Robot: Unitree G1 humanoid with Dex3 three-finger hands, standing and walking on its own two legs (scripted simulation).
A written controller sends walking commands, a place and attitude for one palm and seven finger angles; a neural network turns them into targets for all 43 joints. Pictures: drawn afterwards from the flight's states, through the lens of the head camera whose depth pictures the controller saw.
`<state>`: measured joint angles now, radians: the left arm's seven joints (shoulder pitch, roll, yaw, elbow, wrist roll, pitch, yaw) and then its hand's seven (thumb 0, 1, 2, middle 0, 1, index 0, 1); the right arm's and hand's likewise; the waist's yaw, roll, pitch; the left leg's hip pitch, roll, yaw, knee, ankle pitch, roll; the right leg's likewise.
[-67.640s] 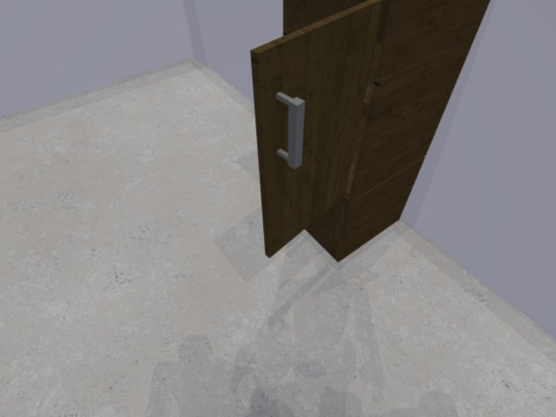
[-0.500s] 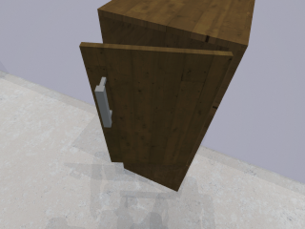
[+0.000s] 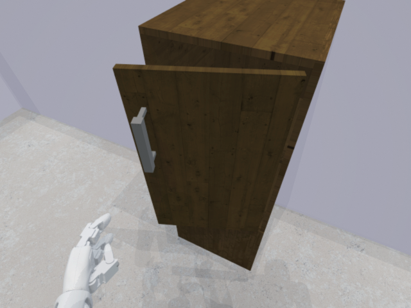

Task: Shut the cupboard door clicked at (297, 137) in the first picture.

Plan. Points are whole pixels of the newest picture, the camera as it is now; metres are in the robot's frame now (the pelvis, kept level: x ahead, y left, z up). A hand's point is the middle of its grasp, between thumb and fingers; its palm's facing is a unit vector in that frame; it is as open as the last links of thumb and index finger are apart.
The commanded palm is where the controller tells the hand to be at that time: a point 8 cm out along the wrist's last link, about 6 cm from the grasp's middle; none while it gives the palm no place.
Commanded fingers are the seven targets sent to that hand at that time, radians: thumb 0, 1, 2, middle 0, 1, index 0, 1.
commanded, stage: raise the hand and make a fist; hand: left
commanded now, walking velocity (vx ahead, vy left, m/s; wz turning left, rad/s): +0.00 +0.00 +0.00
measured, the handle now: (146, 141) +0.44 +0.14 +0.10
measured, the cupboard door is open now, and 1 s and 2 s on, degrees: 21 21 21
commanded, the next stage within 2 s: bring the fist close to the handle in 1.72 s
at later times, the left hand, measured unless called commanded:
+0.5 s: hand (135, 276) +0.19 +0.13 +0.02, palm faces -0.16 -0.99 -0.06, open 4.8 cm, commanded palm +0.15 +0.21 +0.02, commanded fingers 0.00 0.90 0.90 -0.84 -1.00 -0.84 -1.00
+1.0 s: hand (110, 244) +0.22 +0.17 +0.07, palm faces -0.02 -1.00 -0.07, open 3.1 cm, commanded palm +0.19 +0.22 +0.07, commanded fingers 0.00 0.90 0.90 -1.30 -1.50 -1.30 -1.50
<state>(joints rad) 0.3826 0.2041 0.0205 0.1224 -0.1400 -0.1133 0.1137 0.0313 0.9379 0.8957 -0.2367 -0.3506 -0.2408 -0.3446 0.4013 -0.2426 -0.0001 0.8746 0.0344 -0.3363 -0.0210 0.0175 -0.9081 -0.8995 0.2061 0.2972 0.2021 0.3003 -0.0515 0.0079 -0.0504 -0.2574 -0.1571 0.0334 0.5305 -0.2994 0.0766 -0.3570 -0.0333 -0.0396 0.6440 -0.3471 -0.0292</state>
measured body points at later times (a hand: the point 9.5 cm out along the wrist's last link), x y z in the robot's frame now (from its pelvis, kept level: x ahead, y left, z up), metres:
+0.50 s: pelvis -0.02 -0.04 -0.06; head +0.03 -0.03 +0.39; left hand +0.19 +0.18 +0.02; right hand +0.21 -0.23 -0.11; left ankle -0.02 +0.03 -0.73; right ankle +0.02 -0.11 -0.73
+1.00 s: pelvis +0.01 -0.02 -0.03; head +0.03 -0.02 +0.42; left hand +0.21 +0.22 +0.08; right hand +0.19 -0.26 -0.08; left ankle -0.02 +0.04 -0.73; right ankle +0.02 -0.11 -0.73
